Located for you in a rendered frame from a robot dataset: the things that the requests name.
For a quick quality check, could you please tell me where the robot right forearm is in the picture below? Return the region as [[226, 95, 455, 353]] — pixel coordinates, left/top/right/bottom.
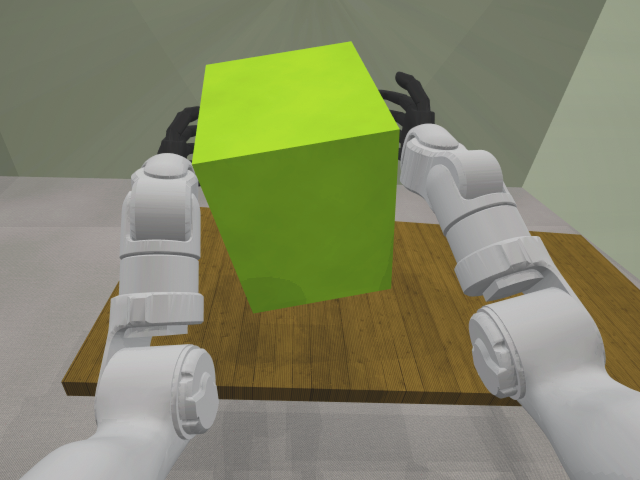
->
[[400, 124, 606, 365]]

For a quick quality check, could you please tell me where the carton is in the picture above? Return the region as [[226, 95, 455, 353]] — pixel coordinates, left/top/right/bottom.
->
[[192, 41, 400, 314]]

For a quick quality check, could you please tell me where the robot left forearm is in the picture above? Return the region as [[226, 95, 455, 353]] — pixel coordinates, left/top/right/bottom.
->
[[94, 153, 204, 425]]

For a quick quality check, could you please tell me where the robot right hand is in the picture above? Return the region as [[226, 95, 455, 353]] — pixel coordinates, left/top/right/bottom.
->
[[378, 72, 435, 161]]

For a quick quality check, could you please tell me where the left robot upper arm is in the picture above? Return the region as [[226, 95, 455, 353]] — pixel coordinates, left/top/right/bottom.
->
[[19, 344, 219, 480]]

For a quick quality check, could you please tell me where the right robot upper arm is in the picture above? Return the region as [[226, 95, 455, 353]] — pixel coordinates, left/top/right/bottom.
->
[[469, 287, 640, 480]]

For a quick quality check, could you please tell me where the robot left hand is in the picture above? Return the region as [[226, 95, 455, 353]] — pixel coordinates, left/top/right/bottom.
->
[[157, 106, 200, 187]]

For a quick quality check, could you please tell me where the table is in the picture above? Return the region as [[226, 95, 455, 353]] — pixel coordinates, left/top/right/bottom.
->
[[61, 207, 640, 406]]

